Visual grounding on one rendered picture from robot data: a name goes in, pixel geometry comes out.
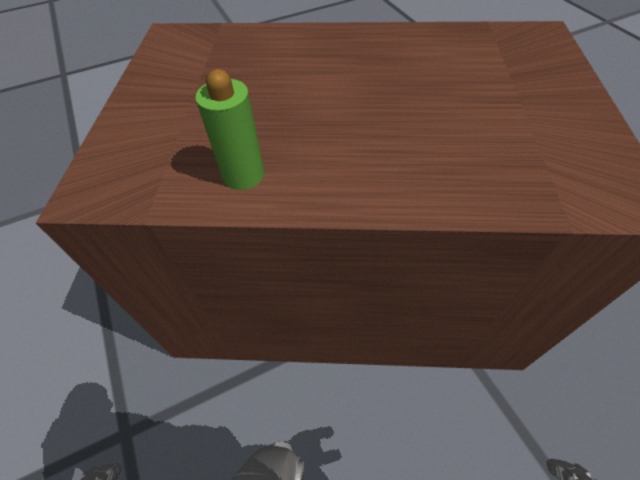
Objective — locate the left robot hand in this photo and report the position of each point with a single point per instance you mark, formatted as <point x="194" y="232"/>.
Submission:
<point x="106" y="472"/>

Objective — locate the bottle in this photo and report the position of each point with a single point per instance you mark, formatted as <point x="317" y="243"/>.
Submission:
<point x="225" y="108"/>

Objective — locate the right robot hand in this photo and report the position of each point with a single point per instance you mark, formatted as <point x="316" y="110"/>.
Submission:
<point x="563" y="470"/>

